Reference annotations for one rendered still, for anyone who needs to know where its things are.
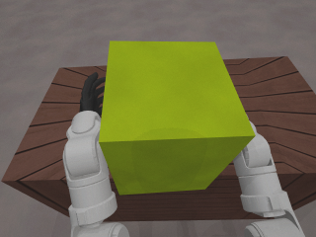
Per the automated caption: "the left robot upper arm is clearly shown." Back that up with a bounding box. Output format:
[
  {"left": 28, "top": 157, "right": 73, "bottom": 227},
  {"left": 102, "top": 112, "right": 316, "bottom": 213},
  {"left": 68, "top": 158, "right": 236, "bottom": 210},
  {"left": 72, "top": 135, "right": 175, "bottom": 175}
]
[{"left": 77, "top": 222, "right": 129, "bottom": 237}]

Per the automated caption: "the right robot upper arm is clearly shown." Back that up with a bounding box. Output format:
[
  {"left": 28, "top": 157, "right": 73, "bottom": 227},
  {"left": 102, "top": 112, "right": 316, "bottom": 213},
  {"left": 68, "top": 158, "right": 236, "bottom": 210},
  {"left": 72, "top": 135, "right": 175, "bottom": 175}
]
[{"left": 244, "top": 218, "right": 303, "bottom": 237}]

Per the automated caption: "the robot left hand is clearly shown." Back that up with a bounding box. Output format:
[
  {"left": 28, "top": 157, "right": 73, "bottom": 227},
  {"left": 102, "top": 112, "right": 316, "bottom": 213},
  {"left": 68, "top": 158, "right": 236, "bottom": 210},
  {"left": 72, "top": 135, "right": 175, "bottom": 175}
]
[{"left": 79, "top": 72, "right": 106, "bottom": 116}]

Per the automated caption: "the pedestal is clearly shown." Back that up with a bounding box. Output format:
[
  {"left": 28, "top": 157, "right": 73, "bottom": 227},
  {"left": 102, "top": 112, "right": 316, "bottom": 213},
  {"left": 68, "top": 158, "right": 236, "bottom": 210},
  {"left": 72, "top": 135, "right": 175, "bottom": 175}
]
[{"left": 1, "top": 56, "right": 316, "bottom": 222}]

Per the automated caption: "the carton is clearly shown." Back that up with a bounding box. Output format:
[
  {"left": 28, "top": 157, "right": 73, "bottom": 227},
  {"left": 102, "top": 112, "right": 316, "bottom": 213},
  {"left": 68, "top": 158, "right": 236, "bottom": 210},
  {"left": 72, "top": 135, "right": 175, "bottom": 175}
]
[{"left": 99, "top": 40, "right": 256, "bottom": 196}]

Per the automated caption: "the robot right forearm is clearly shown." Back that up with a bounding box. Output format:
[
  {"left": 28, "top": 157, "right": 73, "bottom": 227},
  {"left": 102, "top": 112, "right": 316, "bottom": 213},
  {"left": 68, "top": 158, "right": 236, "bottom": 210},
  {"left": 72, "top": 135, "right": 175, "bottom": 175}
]
[{"left": 233, "top": 116, "right": 305, "bottom": 237}]

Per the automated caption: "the robot left forearm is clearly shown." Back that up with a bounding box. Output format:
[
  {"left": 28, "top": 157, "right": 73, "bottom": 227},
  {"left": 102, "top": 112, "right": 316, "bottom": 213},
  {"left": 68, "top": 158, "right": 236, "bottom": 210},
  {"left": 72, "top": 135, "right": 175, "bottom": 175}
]
[{"left": 62, "top": 111, "right": 118, "bottom": 237}]

